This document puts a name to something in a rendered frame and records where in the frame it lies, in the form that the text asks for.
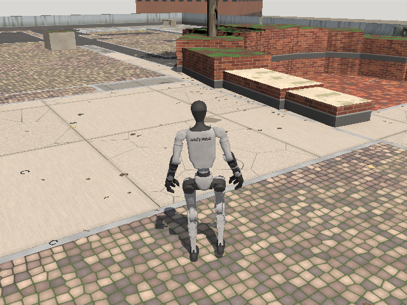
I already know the robot right foot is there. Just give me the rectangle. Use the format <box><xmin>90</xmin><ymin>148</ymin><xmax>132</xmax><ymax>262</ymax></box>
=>
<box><xmin>216</xmin><ymin>240</ymin><xmax>225</xmax><ymax>255</ymax></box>

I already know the robot left forearm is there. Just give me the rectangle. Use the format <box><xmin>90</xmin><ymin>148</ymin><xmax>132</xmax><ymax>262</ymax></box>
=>
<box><xmin>167</xmin><ymin>155</ymin><xmax>178</xmax><ymax>180</ymax></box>

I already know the left robot thigh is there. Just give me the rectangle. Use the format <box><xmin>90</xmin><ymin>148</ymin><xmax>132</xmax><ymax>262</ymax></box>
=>
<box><xmin>183</xmin><ymin>177</ymin><xmax>198</xmax><ymax>221</ymax></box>

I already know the left robot upper arm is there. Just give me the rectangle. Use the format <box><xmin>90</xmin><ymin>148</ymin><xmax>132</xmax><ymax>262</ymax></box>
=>
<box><xmin>172</xmin><ymin>129</ymin><xmax>187</xmax><ymax>165</ymax></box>

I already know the robot right hand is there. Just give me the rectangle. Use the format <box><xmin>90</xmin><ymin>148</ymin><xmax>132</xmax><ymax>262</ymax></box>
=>
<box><xmin>229</xmin><ymin>174</ymin><xmax>244</xmax><ymax>190</ymax></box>

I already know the robot left hand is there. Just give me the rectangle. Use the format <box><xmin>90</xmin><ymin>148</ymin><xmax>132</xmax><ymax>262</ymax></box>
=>
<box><xmin>165</xmin><ymin>178</ymin><xmax>179</xmax><ymax>193</ymax></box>

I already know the robot right forearm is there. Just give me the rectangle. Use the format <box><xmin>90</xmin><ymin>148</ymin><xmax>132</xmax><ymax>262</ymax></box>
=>
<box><xmin>227</xmin><ymin>152</ymin><xmax>241</xmax><ymax>177</ymax></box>

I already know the right robot upper arm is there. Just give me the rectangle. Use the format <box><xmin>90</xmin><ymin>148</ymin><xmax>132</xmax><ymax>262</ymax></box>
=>
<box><xmin>214</xmin><ymin>127</ymin><xmax>233</xmax><ymax>162</ymax></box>

